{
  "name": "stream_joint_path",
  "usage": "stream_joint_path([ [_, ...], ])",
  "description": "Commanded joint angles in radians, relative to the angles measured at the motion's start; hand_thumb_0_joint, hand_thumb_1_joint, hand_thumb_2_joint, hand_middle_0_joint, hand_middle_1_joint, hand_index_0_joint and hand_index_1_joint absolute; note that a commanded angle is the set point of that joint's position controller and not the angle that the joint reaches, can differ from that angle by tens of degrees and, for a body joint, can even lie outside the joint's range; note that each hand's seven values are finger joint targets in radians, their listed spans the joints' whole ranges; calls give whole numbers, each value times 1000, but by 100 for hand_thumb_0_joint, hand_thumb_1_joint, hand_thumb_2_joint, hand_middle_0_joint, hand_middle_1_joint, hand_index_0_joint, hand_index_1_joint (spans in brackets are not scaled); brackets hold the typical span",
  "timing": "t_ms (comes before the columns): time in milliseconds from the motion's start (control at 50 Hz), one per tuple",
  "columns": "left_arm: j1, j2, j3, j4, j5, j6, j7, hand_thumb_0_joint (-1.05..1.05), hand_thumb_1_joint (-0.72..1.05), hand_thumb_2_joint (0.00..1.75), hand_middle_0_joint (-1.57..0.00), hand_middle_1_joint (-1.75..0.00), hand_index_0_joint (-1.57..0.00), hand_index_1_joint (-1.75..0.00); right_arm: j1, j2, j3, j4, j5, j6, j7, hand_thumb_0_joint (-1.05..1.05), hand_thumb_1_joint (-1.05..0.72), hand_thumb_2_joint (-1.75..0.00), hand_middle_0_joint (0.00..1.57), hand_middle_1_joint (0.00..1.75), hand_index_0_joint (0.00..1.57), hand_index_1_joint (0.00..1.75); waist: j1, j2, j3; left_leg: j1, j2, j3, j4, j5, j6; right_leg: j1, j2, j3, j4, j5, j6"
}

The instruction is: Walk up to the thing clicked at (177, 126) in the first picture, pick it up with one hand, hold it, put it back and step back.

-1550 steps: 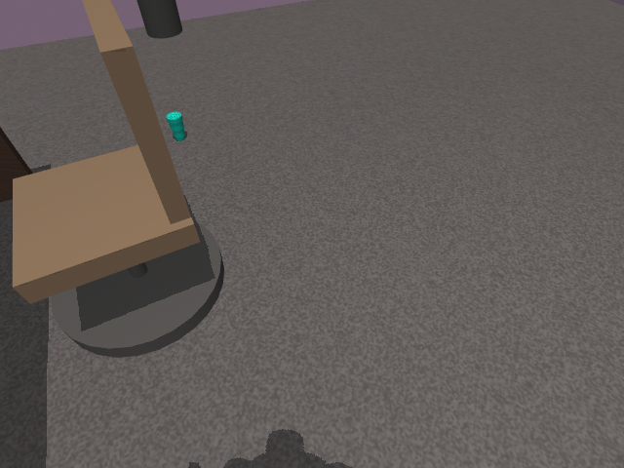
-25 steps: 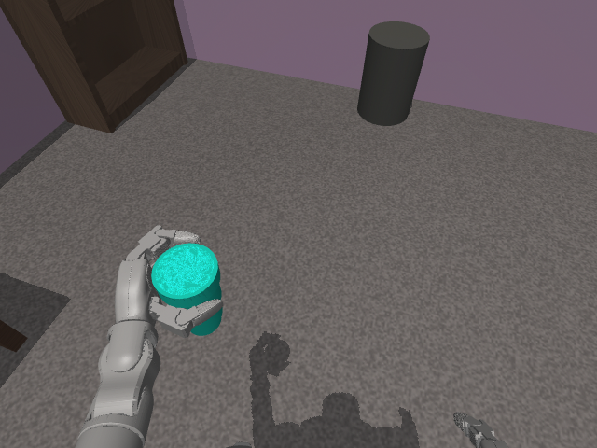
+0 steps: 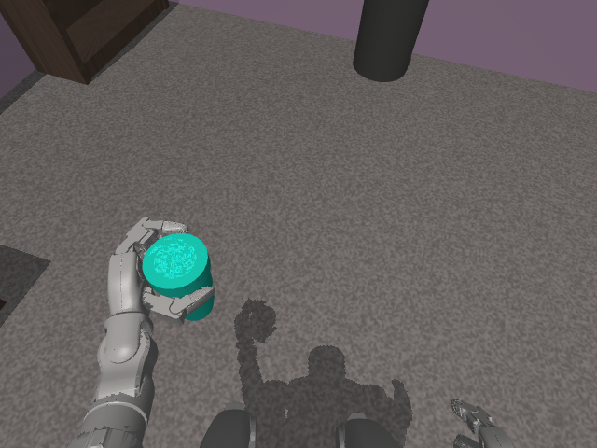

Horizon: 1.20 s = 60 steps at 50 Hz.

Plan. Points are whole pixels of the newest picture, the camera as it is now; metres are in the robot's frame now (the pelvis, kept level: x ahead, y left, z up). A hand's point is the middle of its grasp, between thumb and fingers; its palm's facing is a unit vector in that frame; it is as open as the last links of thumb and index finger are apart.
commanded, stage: crouch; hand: left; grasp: from the side
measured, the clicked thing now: (187, 284) +0.34 +0.17 -0.04
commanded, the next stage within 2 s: lower in 1.44 s
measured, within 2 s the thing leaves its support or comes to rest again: neither
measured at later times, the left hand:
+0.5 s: hand (193, 305) +0.39 +0.21 -0.25, palm faces +0.24 -0.97 -0.04, open 10.9 cm
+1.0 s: hand (201, 315) +0.42 +0.23 -0.42, palm faces +0.24 -0.97 -0.03, open 10.9 cm
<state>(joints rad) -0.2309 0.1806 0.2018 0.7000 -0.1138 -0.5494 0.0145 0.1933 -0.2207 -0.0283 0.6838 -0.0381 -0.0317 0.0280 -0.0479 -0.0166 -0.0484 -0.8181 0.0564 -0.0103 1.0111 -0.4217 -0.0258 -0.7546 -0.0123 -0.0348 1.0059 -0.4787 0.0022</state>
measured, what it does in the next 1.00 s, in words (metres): lowers itself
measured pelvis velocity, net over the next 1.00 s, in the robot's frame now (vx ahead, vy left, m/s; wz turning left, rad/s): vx -0.08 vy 0.01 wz -0.12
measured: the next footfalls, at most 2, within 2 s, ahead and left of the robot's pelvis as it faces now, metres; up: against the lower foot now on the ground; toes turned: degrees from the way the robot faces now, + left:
none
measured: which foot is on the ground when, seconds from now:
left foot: down 0.00-1.00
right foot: down 0.00-1.00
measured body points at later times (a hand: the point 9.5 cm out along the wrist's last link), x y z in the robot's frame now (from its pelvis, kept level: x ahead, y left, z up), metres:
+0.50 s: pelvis -0.05 +0.00 -0.21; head +0.14 +0.03 +0.20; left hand +0.37 +0.26 -0.25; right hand +0.06 -0.26 -0.34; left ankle +0.04 +0.13 -0.67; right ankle +0.01 -0.12 -0.67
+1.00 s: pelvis -0.08 +0.01 -0.36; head +0.14 +0.04 +0.03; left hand +0.40 +0.28 -0.41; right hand -0.03 -0.27 -0.48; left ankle +0.04 +0.13 -0.67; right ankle +0.01 -0.12 -0.67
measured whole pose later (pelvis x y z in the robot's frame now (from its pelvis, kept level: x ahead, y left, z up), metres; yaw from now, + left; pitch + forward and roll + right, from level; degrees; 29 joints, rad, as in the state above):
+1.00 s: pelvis -0.08 +0.01 -0.36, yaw -7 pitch +29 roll -6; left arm -0.73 0.55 0.61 1.20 -0.06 -0.74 -0.12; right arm 0.10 -0.27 0.10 0.74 -0.15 0.04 0.09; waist -0.19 -0.05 -0.03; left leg -2.23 0.07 -0.16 2.35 -0.64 -0.03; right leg -2.12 0.03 -0.08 2.32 -0.71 0.01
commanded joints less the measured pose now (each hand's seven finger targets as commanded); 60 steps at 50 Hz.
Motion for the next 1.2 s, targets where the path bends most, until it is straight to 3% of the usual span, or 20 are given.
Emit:
stream_joint_path([
  [0, -411, 197, 94, -167, -8, -216, -14, 0, 0, 119, -119, -134, -120, -135, 16, -145, -48, -84, -12, -37, 2, 0, -90, -91, 20, 30, 20, 30, -17, 75, -436, 69, -36, -15, 112, 169, 38, -140, 19, 16, 46, 228, -15],
  [140, -475, 240, 140, -81, -31, -311, -26, 0, -1, 120, -118, -131, -117, -133, 10, -171, -41, -86, -32, -31, 27, 0, -92, -91, 20, 30, 20, 30, -2, 140, -674, -143, -27, -36, 363, 179, 39, -359, 32, 27, 291, 205, -21],
  [160, -513, 243, 141, -72, -32, -315, -29, 0, -1, 119, -117, -130, -117, -132, 18, -184, -48, -77, -34, -30, 27, 0, -92, -92, 20, 30, 20, 30, -20, 135, -672, -176, -22, -39, 396, 175, 40, -400, 36, 24, 323, 205, -20],
  [200, -509, 295, 191, -63, -31, -321, -30, 0, 2, 121, -117, -131, -117, -133, 18, -188, -44, -75, -38, -22, 32, 0, -92, -92, 20, 30, 20, 30, -1, 148, -720, -231, -23, -39, 444, 184, 39, -425, 37, 29, 376, 213, -22],
  [220, -540, 274, 169, -46, -30, -319, -37, 0, 3, 122, -119, -132, -118, -134, 19, -195, -47, -68, -39, -17, 36, 0, -93, -92, 20, 30, 20, 30, -20, 149, -718, -239, -19, -48, 466, 184, 39, -483, 43, 16, 409, 206, -24],
  [280, -561, 302, 200, -29, -25, -322, -40, 0, 6, 127, -122, -136, -121, -138, 26, -204, -48, -62, -45, -8, 43, 0, -93, -92, 20, 30, 20, 30, -17, 161, -770, -287, -18, -57, 538, 196, 37, -563, 48, 2, 492, 200, -30],
  [340, -644, 334, 231, 2, -21, -322, -42, 0, 7, 131, -123, -139, -123, -142, 21, -202, -45, -49, -50, -3, 47, 0, -93, -92, 20, 30, 20, 30, -39, 129, -742, -429, -15, -54, 601, 66, 41, -628, 50, 15, 528, 99, -27],
  [360, -667, 321, 213, 5, -14, -326, -46, 0, 9, 132, -123, -141, -123, -142, 28, -200, -42, -39, -56, -5, 47, 0, -93, -92, 20, 30, 20, 30, -53, 147, -764, -427, -13, -61, 622, 71, 38, -658, 50, 5, 560, 101, -29],
  [380, -664, 361, 254, 34, -8, -326, -41, 0, 9, 132, -123, -141, -123, -143, 23, -207, -42, -40, -57, -2, 48, 0, -93, -92, 20, 30, 20, 30, -42, 143, -760, -464, -14, -58, 643, 50, 37, -676, 50, 2, 581, 78, -30],
  [420, -743, 376, 244, 49, 2, -332, -48, 0, 9, 132, -123, -141, -123, -143, 33, -207, -35, -23, -63, 0, 49, 0, -93, -92, 20, 30, 20, 30, -65, 151, -785, -483, -9, -62, 693, 40, 36, -728, 50, -4, 628, 67, -31],
  [600, -844, 564, 364, 178, 46, -353, -59, 0, 5, 135, -125, -144, -124, -146, 11, -233, -1, -12, -88, 19, 50, 0, -93, -92, 20, 30, 20, 30, -59, 261, -779, -655, -10, -55, 839, -101, 23, -936, 58, -44, 839, -67, -45],
  [620, -847, 537, 356, 198, 42, -351, -67, 0, 3, 134, -125, -143, -125, -146, 9, -232, 2, -14, -91, 20, 51, 0, -94, -92, 20, 30, 20, 30, -74, 253, -776, -680, -11, -49, 862, -110, 26, -946, 57, -45, 847, -73, -42],
  [660, -892, 590, 383, 176, 38, -348, -80, 0, 4, 132, -122, -141, -121, -143, 22, -243, 8, -5, -91, 24, 48, 0, -94, -92, 20, 30, 20, 30, -79, 271, -803, -697, -10, -44, 899, -91, 26, -946, 57, -48, 885, -54, -40],
  [720, -915, 584, 368, 210, 45, -331, -102, 0, 2, 129, -120, -138, -120, -140, 23, -259, 13, 5, -96, 28, 48, 0, -94, -92, 20, 30, 20, 30, -104, 293, -760, -730, -6, -57, 938, -124, 24, -1026, 58, -68, 940, -75, -43],
  [880, -909, 683, 432, 235, 32, -313, -132, 0, 6, 121, -115, -131, -116, -132, 6, -283, 46, 4, -109, 45, 40, 0, -92, -91, 20, 30, 20, 30, -99, 275, -712, -888, -10, -48, 1050, -201, 28, -1052, 67, -84, 1018, -125, -35],
  [900, -913, 677, 436, 229, 26, -313, -135, 0, 9, 123, -116, -132, -117, -133, 7, -290, 51, -3, -111, 46, 40, 0, -92, -91, 20, 30, 20, 30, -114, 264, -709, -895, -9, -54, 1069, -184, 30, -1055, 67, -90, 1026, -104, -32],
  [960, -884, 673, 439, 232, 21, -312, -140, 0, 9, 122, -115, -131, -116, -132, 7, -296, 61, 5, -116, 50, 40, 0, -92, -91, 20, 30, 20, 30, -107, 273, -697, -913, -8, -61, 1100, -162, 29, -1074, 69, -97, 1061, -85, -32],
  [1020, -880, 724, 472, 209, 32, -313, -138, 0, 13, 125, -116, -132, -116, -133, 14, -312, 67, 7, -127, 58, 41, 0, -92, -91, 20, 30, 20, 30, -106, 311, -707, -889, -3, -70, 1126, -102, 23, -1082, 73, -105, 1095, -37, -35],
  [1120, -871, 728, 463, 212, 34, -316, -143, 0, 14, 125, -119, -134, -119, -135, 3, -318, 93, 5, -145, 68, 47, 0, -92, -91, 20, 30, 20, 30, -135, 288, -659, -968, 1, -79, 1185, -94, 27, -1060, 81, -113, 1123, -11, -27],
  [1180, -837, 742, 476, 223, 34, -313, -149, 0, 16, 125, -118, -134, -119, -135, -5, -334, 98, 1, -153, 73, 52, 0, -92, -91, 20, 30, 20, 30, -132, 305, -660, -944, 5, -90, 1202, -78, 25, -1078, 83, -126, 1144, -2, -27],
])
